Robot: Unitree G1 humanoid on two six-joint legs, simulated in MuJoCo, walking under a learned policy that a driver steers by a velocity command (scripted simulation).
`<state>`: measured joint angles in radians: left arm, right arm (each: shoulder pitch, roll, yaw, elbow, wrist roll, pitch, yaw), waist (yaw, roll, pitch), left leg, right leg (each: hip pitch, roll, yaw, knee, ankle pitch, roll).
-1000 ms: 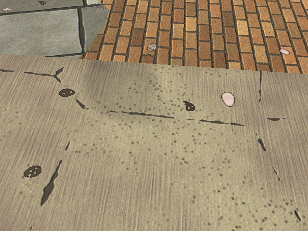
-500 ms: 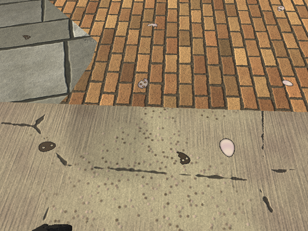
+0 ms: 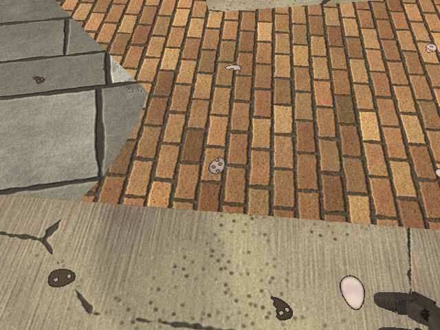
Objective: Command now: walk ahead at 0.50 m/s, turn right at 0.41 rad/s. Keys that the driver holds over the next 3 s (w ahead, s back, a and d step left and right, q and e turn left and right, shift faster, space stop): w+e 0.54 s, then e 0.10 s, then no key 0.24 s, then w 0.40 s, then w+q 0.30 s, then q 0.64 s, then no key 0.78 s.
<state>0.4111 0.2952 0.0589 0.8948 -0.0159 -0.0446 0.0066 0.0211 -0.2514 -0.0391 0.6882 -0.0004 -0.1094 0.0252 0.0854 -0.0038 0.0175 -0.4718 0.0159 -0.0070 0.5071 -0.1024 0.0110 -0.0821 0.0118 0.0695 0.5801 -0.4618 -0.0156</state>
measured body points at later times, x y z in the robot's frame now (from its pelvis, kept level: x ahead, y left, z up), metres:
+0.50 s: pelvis +0.27 -0.06 -0.01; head +0.28 -0.07 +0.44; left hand +0.52 +0.10 -0.10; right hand +0.18 -0.29 -0.15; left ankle +0.11 +0.13 -0.72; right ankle +0.37 -0.20 -0.72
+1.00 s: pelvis +0.47 -0.13 +0.01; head +0.49 -0.14 +0.46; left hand +0.69 +0.07 -0.10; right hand +0.48 -0.43 -0.10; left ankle +0.58 -0.06 -0.73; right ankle +0.37 -0.20 -0.72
